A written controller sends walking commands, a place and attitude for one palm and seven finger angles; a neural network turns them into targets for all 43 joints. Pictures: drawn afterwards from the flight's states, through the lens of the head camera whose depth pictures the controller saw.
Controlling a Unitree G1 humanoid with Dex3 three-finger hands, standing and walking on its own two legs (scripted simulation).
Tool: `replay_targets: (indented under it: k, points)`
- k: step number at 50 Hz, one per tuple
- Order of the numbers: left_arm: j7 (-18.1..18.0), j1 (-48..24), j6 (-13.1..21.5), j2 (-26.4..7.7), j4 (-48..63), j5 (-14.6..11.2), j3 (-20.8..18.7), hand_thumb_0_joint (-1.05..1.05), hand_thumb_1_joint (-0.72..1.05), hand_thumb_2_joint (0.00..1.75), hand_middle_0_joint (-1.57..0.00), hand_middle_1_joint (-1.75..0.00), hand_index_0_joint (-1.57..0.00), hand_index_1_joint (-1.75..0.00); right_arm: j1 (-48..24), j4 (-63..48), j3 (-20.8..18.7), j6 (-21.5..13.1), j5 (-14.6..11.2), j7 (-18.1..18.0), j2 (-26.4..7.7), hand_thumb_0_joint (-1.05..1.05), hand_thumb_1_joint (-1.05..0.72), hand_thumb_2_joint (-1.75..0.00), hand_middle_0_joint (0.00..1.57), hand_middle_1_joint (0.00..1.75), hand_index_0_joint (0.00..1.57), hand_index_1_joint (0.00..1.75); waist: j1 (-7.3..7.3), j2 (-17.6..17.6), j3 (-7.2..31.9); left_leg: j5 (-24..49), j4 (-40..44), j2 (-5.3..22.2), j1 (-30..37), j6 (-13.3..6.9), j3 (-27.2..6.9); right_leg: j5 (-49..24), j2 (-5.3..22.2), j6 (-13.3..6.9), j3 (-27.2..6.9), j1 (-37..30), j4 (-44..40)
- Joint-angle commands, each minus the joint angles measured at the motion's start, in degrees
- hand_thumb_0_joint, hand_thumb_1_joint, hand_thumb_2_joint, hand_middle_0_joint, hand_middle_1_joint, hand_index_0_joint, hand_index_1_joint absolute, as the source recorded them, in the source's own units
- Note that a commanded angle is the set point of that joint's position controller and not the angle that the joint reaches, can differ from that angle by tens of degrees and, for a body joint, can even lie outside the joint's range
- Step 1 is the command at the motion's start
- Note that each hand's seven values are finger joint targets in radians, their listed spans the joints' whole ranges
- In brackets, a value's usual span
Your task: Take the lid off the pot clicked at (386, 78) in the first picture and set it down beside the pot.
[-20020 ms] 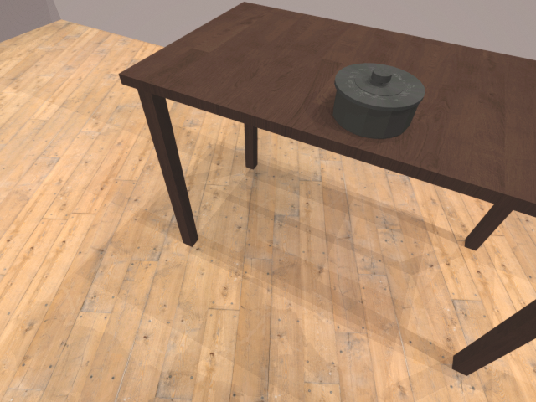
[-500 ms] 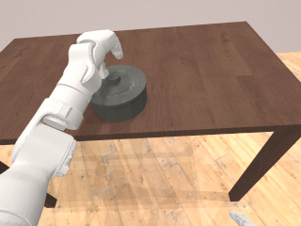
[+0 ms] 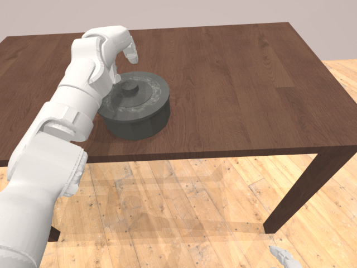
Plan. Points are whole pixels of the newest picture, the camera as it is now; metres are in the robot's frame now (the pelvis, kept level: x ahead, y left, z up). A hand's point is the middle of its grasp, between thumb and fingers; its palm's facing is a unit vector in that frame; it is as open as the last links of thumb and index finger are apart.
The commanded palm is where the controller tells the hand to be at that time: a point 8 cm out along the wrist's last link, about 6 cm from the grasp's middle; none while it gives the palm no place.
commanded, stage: move the open hand above the knob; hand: left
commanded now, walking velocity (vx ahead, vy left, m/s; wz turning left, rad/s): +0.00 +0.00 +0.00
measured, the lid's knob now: (130, 87) +0.50 +0.11 +0.15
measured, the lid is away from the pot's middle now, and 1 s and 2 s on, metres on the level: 0.00 0.00 0.00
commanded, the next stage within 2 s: lower the open fingers around the knob in 0.92 s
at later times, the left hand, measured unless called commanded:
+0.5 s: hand (119, 71) +0.48 +0.12 +0.21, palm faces -0.19 -0.05 -0.98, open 10.0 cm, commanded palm +0.45 +0.13 +0.28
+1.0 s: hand (121, 68) +0.46 +0.11 +0.23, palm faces -0.17 -0.02 -0.98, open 10.0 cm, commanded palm +0.44 +0.11 +0.28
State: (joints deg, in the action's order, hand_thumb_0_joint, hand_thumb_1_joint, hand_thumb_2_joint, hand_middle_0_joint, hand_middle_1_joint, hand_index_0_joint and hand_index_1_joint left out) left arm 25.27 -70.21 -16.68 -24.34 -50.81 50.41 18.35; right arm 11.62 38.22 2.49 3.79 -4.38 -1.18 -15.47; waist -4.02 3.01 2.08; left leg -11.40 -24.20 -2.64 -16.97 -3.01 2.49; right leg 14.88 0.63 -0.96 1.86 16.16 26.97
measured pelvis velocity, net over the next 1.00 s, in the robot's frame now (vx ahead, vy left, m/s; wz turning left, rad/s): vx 0.00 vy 0.01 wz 0.00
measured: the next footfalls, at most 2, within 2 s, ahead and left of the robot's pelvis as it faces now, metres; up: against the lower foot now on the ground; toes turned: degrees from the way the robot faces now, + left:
none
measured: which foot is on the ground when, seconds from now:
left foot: down 0.00-1.00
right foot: down 0.00-1.00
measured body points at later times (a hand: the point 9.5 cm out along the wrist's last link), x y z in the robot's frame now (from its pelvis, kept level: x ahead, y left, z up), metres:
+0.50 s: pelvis +0.01 +0.01 +0.00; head +0.03 -0.02 +0.45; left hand +0.48 +0.12 +0.27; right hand +0.14 -0.23 -0.13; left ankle +0.01 +0.09 -0.74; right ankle -0.01 -0.11 -0.74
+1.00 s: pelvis +0.00 +0.01 +0.00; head +0.01 -0.03 +0.45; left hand +0.47 +0.11 +0.28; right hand +0.12 -0.23 -0.13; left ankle +0.01 +0.09 -0.74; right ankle -0.01 -0.11 -0.74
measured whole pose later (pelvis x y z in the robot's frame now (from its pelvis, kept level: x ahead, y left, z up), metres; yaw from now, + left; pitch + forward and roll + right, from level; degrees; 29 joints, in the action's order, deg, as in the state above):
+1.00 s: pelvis +0.00 +0.01 +0.00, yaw +0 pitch +4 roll +1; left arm 24.0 -68.6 -20.5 -20.7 -46.5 50.9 20.7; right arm 11.8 37.9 2.5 5.8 -3.9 0.4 -15.1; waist -2.7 4.1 3.1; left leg -11.0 -23.7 -3.3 -16.6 -3.5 2.9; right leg 14.8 1.3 -0.5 1.4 16.2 27.3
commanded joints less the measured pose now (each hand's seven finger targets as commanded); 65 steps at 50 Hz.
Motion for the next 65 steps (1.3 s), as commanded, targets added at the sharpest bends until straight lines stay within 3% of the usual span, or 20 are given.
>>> replay_targets:
  k: [1, 7, 13, 15, 19, 20, 22, 25, 27, 31, 34, 35, 41, 49, 50, 54, 57, 59, 61, 65]
  points:
    - [-1.74, -29.38, -0.06, -8.10, 9.49, 2.41, -2.70, 0.00, -0.39, 1.71, -0.88, -0.08, -0.88, -0.08, -1.70, -7.59, -2.88, -1.99, 0.37, 0.53, -6.57, 0.00, -0.90, -0.90, 0.20, 0.30, 0.20, 0.30, -0.30, -3.53, 21.20, 12.38, 0.58, -0.69, 11.43, -1.49, -2.48, -18.47, -0.93, -1.54, -1.04, -3.81, -2.54]
    - [-1.61, -35.67, 1.88, -15.14, 19.21, 1.56, -8.16, 0.00, -0.39, 1.71, -0.88, -0.08, -0.88, -0.08, -0.50, -8.13, -3.49, -3.03, 0.39, 0.40, -6.77, 0.00, -0.90, -0.90, 0.20, 0.30, 0.20, 0.30, -0.27, -4.94, 29.01, 19.50, -0.25, -0.49, 15.40, -2.31, -2.86, -25.14, -1.00, -1.20, -1.77, -8.10, -1.97]
    - [-2.89, -23.95, -0.90, -14.17, 9.11, 2.04, -9.50, 0.00, -0.39, 1.71, -0.88, -0.08, -0.88, -0.08, 0.70, -6.40, -3.48, -2.29, 0.55, 1.40, -7.65, 0.00, -0.90, -0.90, 0.20, 0.30, 0.20, 0.30, 1.36, -7.76, 20.75, 21.51, 0.48, 0.21, 11.65, -1.72, -2.73, -23.55, -1.47, -1.39, -0.29, -5.17, -2.08]
    - [-2.97, -22.69, -1.09, -14.85, 13.12, 2.40, -9.88, 0.00, -0.39, 1.71, -0.88, -0.08, -0.88, -0.08, -0.81, -7.84, -3.32, -1.94, 0.57, 1.97, -7.59, 0.00, -0.90, -0.90, 0.20, 0.30, 0.20, 0.30, 2.34, -6.07, 23.84, 24.45, 0.34, 0.35, 12.15, -1.41, -2.72, -25.17, -0.99, -1.47, -0.65, -7.31, -1.33]
    - [-1.95, -22.78, -1.77, -4.78, 23.53, 1.05, -1.81, 0.00, -0.39, 1.71, -0.88, -0.08, -0.88, -0.08, -2.73, -10.04, -4.41, -1.37, 0.21, 3.18, -6.69, 0.00, -0.90, -0.90, 0.20, 0.30, 0.20, 0.30, 0.64, -3.38, 26.86, 32.45, -2.17, 0.93, 18.49, -1.77, -3.88, -25.85, -1.08, -1.41, -0.47, -4.25, -1.81]
    - [-1.98, -25.27, -2.13, -10.28, 25.15, 2.19, -5.74, 0.00, -0.39, 1.71, -0.88, -0.08, -0.88, -0.08, -3.03, -9.71, -4.23, -1.29, 0.25, 3.28, -6.74, 0.00, -0.90, -0.90, 0.20, 0.30, 0.20, 0.30, 1.08, -5.01, 27.57, 31.02, -1.90, 1.15, 18.38, -1.65, -4.06, -25.43, -1.36, -1.21, -0.61, -4.83, -1.60]
    - [-2.00, -27.01, -2.95, -14.00, 24.93, 1.52, -8.96, 0.00, -0.39, 1.71, -0.88, -0.08, -0.88, -0.08, -3.27, -9.48, -4.03, -1.51, 0.20, 2.85, -6.77, 0.00, -0.90, -0.90, 0.20, 0.30, 0.20, 0.30, 1.15, -6.31, 27.44, 28.47, -1.75, 0.55, 17.69, -1.99, -3.89, -25.68, -1.46, -1.28, -0.81, -6.10, -1.44]
    - [-2.50, -29.32, -3.31, -14.63, 21.56, 1.30, -8.71, 0.00, -0.39, 1.71, -0.88, -0.08, -0.88, -0.08, -3.59, -8.36, -3.20, -1.42, 0.15, 1.96, -6.55, 0.00, -0.90, -0.90, 0.20, 0.30, 0.20, 0.30, 0.99, -6.54, 24.73, 20.75, -0.16, 0.03, 14.60, -1.69, -3.04, -22.36, -1.39, -1.35, -0.46, -5.70, -1.84]
    - [-2.54, -28.13, -3.95, -10.68, 18.35, 1.87, -5.43, 0.00, -0.39, 1.71, -0.88, -0.08, -0.88, -0.08, -4.27, -7.84, -2.87, -1.30, -0.13, 1.85, -6.18, 0.00, -0.90, -0.90, 0.20, 0.30, 0.20, 0.30, 0.83, -7.02, 21.19, 18.70, 0.33, 0.12, 13.55, -1.41, -3.24, -19.89, -1.47, -1.59, 0.11, -3.41, -1.89]
    - [-1.67, -26.45, -4.14, -2.31, 19.98, 1.21, 0.90, 0.00, -0.39, 1.71, -0.88, -0.08, -0.88, -0.08, -5.69, -8.84, -3.10, -0.75, -0.03, 2.58, -5.65, 0.00, -0.90, -0.90, 0.20, 0.30, 0.20, 0.30, 0.22, -2.96, 22.16, 20.13, -0.50, 0.26, 16.77, -0.73, -4.06, -17.55, -1.40, -1.86, 0.42, -0.13, -1.70]
    - [-1.46, -26.61, -3.81, -3.19, 21.62, -0.47, -0.28, 0.00, -0.39, 1.71, -0.88, -0.08, -0.88, -0.08, -5.82, -9.13, -3.20, -0.13, 0.04, 2.51, -6.20, 0.00, -0.90, -0.90, 0.20, 0.30, 0.20, 0.30, -0.14, -3.88, 23.74, 19.70, -0.89, 0.07, 17.11, -0.84, -4.27, -18.03, -1.17, -2.05, 0.32, -1.19, -1.92]
    - [-1.59, -28.79, -3.80, -7.05, 21.84, 0.82, -2.92, 0.00, -0.39, 1.71, -0.88, -0.08, -0.88, -0.08, -5.97, -8.97, -2.76, -0.19, 0.15, 2.38, -5.83, 0.00, -0.90, -0.90, 0.20, 0.30, 0.20, 0.30, 0.48, -4.51, 25.23, 18.60, -0.42, 0.04, 16.55, -0.72, -4.19, -18.13, -1.35, -1.98, 0.14, -2.59, -1.60]
    - [-3.41, -32.86, -3.14, -10.16, 15.75, 1.53, -5.61, 0.00, -0.39, 1.71, -0.88, -0.08, -0.88, -0.08, -5.39, -7.56, -1.99, -0.94, 0.42, 1.00, -5.60, 0.00, -0.90, -0.90, 0.20, 0.30, 0.20, 0.30, 0.96, -6.30, 21.79, 12.03, 1.47, -0.25, 12.67, -0.92, -3.51, -15.71, -1.24, -2.05, -0.13, -3.91, -2.30]
    - [-2.56, -26.33, -3.00, -2.11, 17.12, 0.38, -0.01, 0.00, -0.39, 1.71, -0.88, -0.08, -0.88, -0.08, -5.82, -9.75, -2.74, -0.56, 0.29, 1.82, -5.91, 0.00, -0.90, -0.90, 0.20, 0.30, 0.20, 0.30, 0.80, -4.54, 22.82, 14.42, 1.01, -0.09, 13.59, -0.97, -3.31, -16.89, -0.93, -2.06, -0.14, -4.15, -2.22]
    - [-2.46, -26.09, -3.16, -6.42, 16.12, 1.41, -3.35, 0.00, -0.39, 1.71, -0.88, -0.08, -0.88, -0.08, -5.54, -9.18, -2.60, -0.54, 0.44, 1.69, -5.85, 0.00, -0.90, -0.90, 0.20, 0.30, 0.20, 0.30, 1.33, -6.42, 23.35, 13.82, 1.01, -0.04, 13.29, -1.11, -3.34, -16.93, -1.15, -1.88, -0.44, -5.06, -2.15]
    - [-2.48, -28.74, -2.99, -9.32, 16.45, -1.35, -5.94, 0.00, -0.39, 1.71, -0.88, -0.08, -0.88, -0.08, -4.01, -8.23, -2.84, -1.14, 0.24, 0.94, -6.68, 0.00, -0.90, -0.90, 0.20, 0.30, 0.20, 0.30, 0.75, -8.02, 21.77, 11.19, 1.70, -0.54, 11.60, -1.72, -2.86, -17.56, -1.04, -1.49, -0.65, -6.48, -3.27]
    - [-2.40, -27.14, -3.21, -14.30, 11.99, 0.60, -9.24, 0.00, -0.39, 1.71, -0.88, -0.08, -0.88, -0.08, -3.86, -7.62, -2.28, -1.66, 0.49, 0.23, -6.57, 0.00, -0.90, -0.90, 0.20, 0.30, 0.20, 0.30, 1.90, -9.96, 20.02, 9.61, 2.31, -0.78, 9.22, -1.96, -2.13, -17.57, -0.89, -1.16, -1.30, -7.75, -3.00]
    - [-2.25, -25.02, -2.75, -9.13, 12.39, -0.58, -5.45, 0.00, -0.39, 1.71, -0.88, -0.08, -0.88, -0.08, -3.43, -8.05, -2.78, -1.61, 0.31, 0.54, -6.70, 0.00, -0.90, -0.90, 0.20, 0.30, 0.20, 0.30, 1.25, -7.85, 19.30, 10.44, 2.14, -0.78, 9.67, -1.83, -2.00, -18.14, -0.76, -1.37, -0.97, -6.98, -3.25]
    - [-1.80, -23.35, -3.37, -8.99, 10.59, 0.47, -4.74, 0.00, -0.39, 1.71, -0.88, -0.08, -0.88, -0.08, -3.77, -7.94, -2.46, -1.26, 0.28, 0.73, -6.80, 0.00, -0.90, -0.90, 0.20, 0.30, 0.20, 0.30, 1.42, -8.08, 17.33, 9.05, 2.34, -0.68, 8.65, -1.72, -1.67, -17.31, -0.89, -1.15, -0.99, -6.12, -3.35]
    - [-1.41, -23.10, -2.79, -11.75, 15.19, 0.61, -6.43, 0.00, -0.39, 1.71, -0.88, -0.08, -0.88, -0.08, -4.58, -9.32, -2.75, -1.47, 0.25, 0.68, -6.72, 0.00, -0.90, -0.90, 0.20, 0.30, 0.20, 0.30, 1.52, -6.97, 22.36, 11.45, 1.29, -0.90, 10.28, -2.10, -1.43, -20.88, -0.54, -1.04, -2.02, -9.34, -2.86]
